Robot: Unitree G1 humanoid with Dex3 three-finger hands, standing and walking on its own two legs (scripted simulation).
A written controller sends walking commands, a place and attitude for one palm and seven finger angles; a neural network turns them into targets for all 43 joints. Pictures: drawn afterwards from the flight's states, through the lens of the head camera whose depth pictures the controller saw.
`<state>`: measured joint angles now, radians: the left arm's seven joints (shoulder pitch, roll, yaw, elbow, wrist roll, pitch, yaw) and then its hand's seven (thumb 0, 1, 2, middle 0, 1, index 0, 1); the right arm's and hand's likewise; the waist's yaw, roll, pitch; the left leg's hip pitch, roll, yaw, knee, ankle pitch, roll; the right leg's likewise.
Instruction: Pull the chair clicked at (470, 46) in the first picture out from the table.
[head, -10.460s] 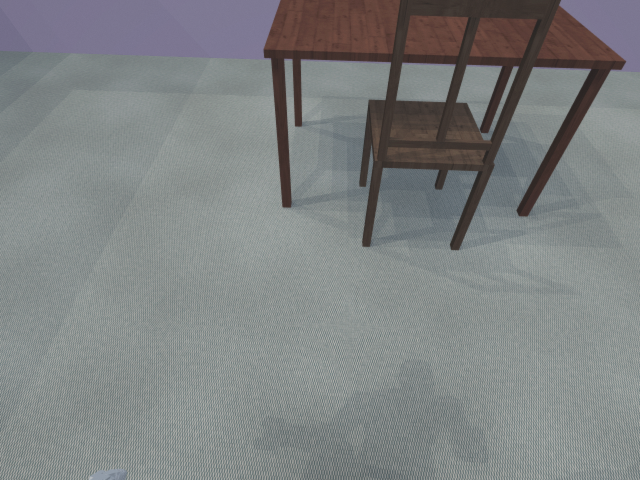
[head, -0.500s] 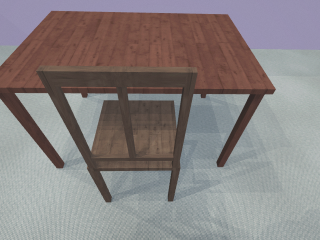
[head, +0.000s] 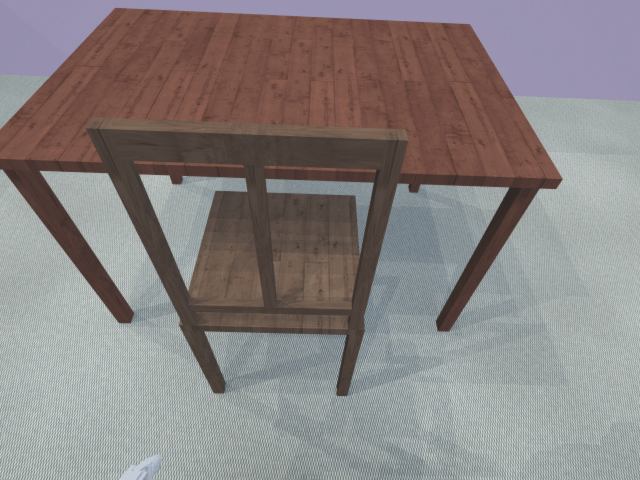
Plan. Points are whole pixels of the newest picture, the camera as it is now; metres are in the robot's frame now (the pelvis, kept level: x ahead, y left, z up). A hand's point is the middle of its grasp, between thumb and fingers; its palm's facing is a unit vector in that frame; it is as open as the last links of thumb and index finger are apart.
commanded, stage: raise the hand toward the chair's back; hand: left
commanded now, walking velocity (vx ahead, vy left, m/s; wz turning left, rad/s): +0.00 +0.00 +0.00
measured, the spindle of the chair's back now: (263, 247) +0.48 +0.13 -0.05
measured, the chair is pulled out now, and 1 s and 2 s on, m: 0.00 0.00 0.00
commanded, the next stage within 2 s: aim the fingers beside a spindle in 2.00 s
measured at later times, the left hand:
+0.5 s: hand out of the picture +0.12 +0.16 -0.05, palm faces +0.09 -0.99 -0.07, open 10.8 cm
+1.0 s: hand (177, 441) +0.17 +0.19 -0.04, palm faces +0.08 -1.00 -0.05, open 15.0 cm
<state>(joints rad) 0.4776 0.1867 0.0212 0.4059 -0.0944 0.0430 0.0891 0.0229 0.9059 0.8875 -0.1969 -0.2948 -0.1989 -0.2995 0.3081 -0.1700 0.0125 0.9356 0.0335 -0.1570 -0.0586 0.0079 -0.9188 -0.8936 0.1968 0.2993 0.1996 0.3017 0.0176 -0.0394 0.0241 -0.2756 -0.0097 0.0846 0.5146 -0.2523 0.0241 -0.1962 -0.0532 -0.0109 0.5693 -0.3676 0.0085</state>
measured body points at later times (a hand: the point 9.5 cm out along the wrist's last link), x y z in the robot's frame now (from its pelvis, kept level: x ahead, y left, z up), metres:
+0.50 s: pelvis -0.07 -0.04 -0.11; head -0.01 -0.03 +0.33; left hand +0.11 +0.22 -0.04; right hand +0.17 -0.25 -0.17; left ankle +0.01 +0.10 -0.73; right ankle -0.05 -0.13 -0.73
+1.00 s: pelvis -0.05 -0.01 -0.09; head +0.02 +0.00 +0.35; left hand +0.16 +0.24 -0.04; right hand +0.13 -0.27 -0.17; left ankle +0.01 +0.10 -0.73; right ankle -0.05 -0.13 -0.73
